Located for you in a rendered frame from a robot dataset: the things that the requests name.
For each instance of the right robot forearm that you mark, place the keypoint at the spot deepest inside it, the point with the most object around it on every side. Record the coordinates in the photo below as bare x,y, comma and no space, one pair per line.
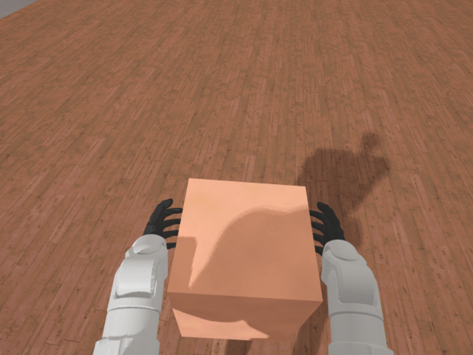
354,306

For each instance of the left robot hand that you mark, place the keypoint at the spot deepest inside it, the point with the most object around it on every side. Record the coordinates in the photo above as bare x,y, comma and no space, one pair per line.
157,223

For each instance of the right robot hand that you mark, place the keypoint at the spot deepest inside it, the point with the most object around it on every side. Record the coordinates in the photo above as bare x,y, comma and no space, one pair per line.
330,228

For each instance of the left robot forearm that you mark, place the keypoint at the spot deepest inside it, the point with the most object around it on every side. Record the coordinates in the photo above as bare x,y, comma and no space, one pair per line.
136,300

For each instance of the carton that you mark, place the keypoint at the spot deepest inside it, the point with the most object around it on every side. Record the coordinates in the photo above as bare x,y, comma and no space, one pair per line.
245,263

